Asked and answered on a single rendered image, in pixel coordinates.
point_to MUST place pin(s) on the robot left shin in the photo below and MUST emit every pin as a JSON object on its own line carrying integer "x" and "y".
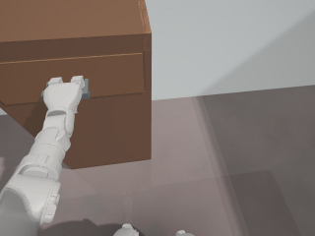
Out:
{"x": 127, "y": 225}

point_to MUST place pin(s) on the cabinet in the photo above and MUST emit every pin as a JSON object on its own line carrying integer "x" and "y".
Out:
{"x": 108, "y": 129}

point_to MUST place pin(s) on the drawer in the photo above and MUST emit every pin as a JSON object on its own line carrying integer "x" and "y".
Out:
{"x": 22, "y": 81}

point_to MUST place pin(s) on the handle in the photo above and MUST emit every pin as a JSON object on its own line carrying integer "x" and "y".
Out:
{"x": 86, "y": 92}

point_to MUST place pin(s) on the left robot upper arm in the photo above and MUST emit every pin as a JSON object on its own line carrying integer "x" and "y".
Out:
{"x": 29, "y": 202}

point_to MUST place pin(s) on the left robot forearm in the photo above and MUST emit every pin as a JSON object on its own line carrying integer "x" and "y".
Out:
{"x": 49, "y": 148}

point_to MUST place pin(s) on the robot left hand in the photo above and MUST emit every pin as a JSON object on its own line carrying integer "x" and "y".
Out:
{"x": 66, "y": 95}

